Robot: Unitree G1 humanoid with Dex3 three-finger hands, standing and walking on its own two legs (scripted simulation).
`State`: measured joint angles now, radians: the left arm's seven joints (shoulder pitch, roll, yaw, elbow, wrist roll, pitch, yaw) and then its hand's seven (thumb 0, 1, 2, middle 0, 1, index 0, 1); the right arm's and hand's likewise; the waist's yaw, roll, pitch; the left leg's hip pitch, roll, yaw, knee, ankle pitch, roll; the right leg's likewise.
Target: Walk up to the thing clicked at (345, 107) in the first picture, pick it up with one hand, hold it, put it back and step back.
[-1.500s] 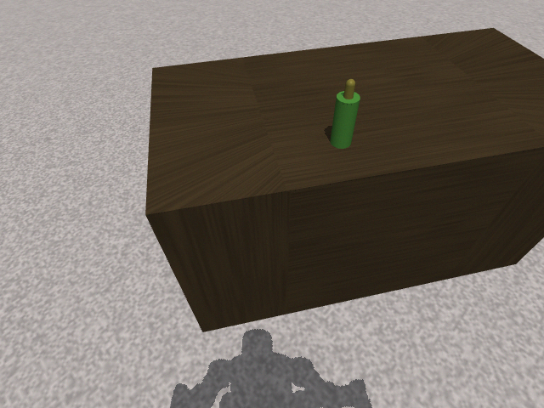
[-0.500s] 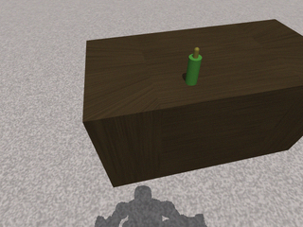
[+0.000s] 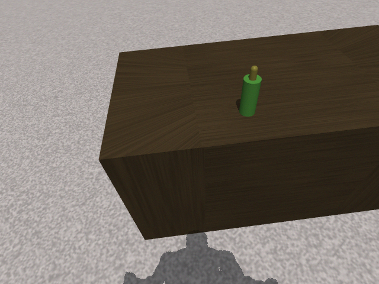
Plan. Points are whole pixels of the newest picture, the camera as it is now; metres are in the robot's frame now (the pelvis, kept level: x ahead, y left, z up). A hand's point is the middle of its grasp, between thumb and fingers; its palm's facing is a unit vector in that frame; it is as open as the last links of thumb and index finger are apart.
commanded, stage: walk up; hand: right
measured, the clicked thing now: (250, 90) +0.68 -0.16 +0.02
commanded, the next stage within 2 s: stand in 2.00 s
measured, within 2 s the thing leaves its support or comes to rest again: neither
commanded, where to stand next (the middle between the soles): +0.21 +0.00 m, yaw +6 degrees
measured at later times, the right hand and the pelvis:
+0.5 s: hand (302, 232) +0.28 -0.25 -0.13, palm faces -0.12 +0.91 -0.39, open 7.4 cm; pelvis +0.14 +0.00 -0.01, yaw +5 degrees
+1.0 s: hand (301, 237) +0.28 -0.26 -0.17, palm faces -0.16 +0.92 -0.36, open 7.4 cm; pelvis +0.16 -0.01 -0.02, yaw +8 degrees
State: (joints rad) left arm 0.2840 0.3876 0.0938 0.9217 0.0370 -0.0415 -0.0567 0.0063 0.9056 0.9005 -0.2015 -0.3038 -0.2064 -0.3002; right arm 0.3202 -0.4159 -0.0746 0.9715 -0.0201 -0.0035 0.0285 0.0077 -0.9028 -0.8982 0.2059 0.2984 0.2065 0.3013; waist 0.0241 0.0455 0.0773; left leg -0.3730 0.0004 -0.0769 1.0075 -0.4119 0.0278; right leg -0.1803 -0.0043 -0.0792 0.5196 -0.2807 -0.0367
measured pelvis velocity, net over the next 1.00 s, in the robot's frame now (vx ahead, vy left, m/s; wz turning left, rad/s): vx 0.16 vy -0.01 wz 0.14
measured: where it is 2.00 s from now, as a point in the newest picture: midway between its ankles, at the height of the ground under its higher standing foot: outside the picture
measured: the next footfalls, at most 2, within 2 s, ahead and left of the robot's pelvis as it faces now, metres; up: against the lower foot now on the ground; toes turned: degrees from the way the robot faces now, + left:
left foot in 0.28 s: +0.23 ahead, +0.13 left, +0.00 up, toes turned +6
right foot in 0.58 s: +0.24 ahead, -0.14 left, +0.00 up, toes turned +6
